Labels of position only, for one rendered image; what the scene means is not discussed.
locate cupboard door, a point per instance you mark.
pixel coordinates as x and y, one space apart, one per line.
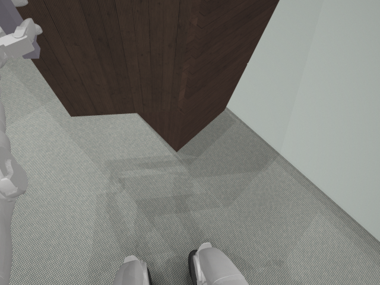
107 57

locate left robot upper arm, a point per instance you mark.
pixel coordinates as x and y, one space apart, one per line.
13 183

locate robot left thigh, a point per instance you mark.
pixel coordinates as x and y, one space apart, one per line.
132 273

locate right robot shin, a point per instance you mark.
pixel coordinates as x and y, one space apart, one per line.
203 246

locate handle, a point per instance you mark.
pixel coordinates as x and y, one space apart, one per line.
9 20

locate left robot hand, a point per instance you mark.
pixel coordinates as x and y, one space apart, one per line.
19 43

